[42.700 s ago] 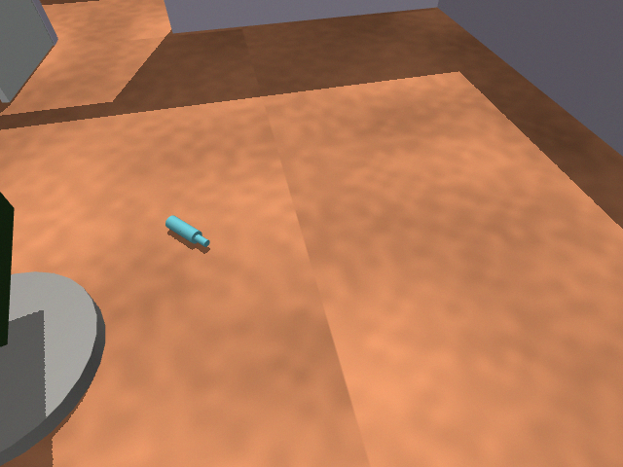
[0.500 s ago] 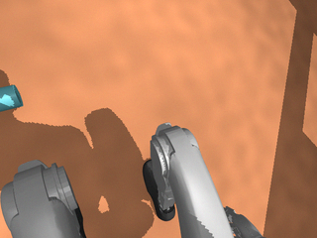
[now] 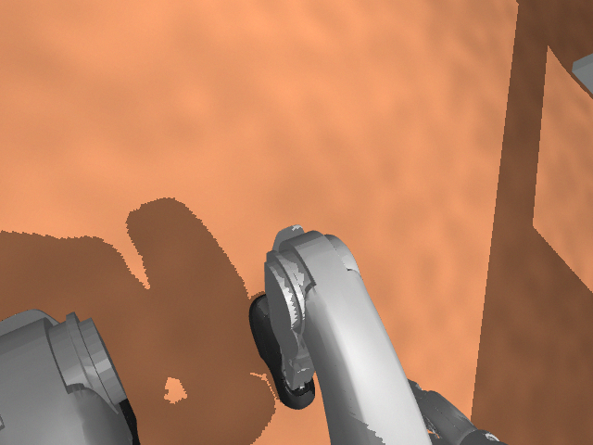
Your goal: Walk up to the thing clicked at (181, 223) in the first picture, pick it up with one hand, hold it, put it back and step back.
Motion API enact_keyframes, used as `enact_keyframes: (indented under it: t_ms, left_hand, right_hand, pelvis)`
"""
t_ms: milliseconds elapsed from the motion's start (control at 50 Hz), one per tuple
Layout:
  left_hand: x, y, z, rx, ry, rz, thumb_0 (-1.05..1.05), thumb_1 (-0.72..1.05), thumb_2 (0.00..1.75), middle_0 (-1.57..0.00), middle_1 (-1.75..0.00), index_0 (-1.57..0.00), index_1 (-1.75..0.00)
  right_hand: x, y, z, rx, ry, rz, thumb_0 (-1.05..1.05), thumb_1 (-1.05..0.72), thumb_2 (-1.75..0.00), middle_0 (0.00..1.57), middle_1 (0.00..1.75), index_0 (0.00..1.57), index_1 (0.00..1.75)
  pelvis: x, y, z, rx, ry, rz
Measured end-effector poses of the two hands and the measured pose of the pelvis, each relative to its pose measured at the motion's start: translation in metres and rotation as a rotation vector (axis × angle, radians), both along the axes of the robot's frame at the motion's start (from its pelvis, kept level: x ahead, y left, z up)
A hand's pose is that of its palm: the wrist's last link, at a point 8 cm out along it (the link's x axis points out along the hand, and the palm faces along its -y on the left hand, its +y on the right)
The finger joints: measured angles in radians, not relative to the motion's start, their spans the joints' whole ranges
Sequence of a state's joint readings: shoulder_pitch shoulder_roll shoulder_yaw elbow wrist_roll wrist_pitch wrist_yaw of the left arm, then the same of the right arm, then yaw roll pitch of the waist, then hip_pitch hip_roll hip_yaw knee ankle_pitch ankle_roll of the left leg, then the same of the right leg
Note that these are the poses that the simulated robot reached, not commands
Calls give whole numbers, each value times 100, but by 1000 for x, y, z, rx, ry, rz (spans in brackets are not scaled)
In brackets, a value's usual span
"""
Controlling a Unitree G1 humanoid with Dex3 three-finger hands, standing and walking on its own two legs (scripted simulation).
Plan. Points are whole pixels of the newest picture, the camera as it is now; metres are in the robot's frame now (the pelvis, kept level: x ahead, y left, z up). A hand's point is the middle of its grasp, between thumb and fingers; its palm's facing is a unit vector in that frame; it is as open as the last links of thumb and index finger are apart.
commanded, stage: rest palm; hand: left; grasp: from above
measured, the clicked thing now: out of the picture +0.45 +0.36 -0.27
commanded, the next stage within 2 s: close in 0.58 s
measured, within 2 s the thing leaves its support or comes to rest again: neither
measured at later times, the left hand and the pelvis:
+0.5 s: hand out of the picture +0.44 +0.32 -0.25, palm faces -0.44 -0.16 -0.89, open 14.3 cm; pelvis -0.01 +0.01 +0.00, yaw -1 degrees
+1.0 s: hand out of the picture +0.44 +0.32 -0.25, palm faces -0.44 -0.17 -0.88, open 13.1 cm; pelvis -0.01 +0.01 +0.00, yaw -2 degrees
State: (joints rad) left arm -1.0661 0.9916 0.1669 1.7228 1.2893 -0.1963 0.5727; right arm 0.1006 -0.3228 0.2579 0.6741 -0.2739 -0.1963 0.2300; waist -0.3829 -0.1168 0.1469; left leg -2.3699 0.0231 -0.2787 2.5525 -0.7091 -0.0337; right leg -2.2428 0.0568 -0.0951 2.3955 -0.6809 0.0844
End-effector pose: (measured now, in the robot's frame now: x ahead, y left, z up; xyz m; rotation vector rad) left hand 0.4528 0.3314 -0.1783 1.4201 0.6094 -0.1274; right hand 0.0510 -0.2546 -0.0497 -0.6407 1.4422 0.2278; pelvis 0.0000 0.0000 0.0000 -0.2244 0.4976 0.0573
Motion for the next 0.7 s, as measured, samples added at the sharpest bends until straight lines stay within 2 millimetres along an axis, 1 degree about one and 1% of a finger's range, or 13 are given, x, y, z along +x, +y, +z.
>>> enact_keyframes:
  t_ms: [80,200,340,520,700]
  left_hand:
    - [-2,2,-3,-1,10,3,0,-56,103,-9,-94,-6,-96]
    - [-4,4,-6,-8,12,-8,0,-56,102,-9,-95,-7,-96]
    - [-7,-1,-10,-15,9,-36,0,-55,102,-9,-96,-7,-97]
    - [-5,-8,-14,-13,-12,-43,0,-54,101,-9,-96,-8,-97]
    - [-4,-8,-20,-9,-5,-28,0,-52,99,-10,-97,-9,-97]
  right_hand:
    - [1,0,1,3,-3,13,0,-90,-90,20,30,20,30]
    - [-3,2,4,2,16,21,0,-90,-90,20,30,20,30]
    - [-8,7,7,8,30,33,0,-90,-90,20,30,20,30]
    - [-8,12,10,15,7,51,0,-90,-90,20,30,20,30]
    - [-10,15,14,24,13,68,0,-91,-90,20,30,20,30]
  pelvis:
    - [-1,1,-1,-5,-7,-1]
    - [-2,2,-1,-12,-16,-3]
    - [-3,3,0,-21,-25,-5]
    - [-6,6,-1,-31,-42,-11]
    - [-7,8,-1,-40,-45,-13]
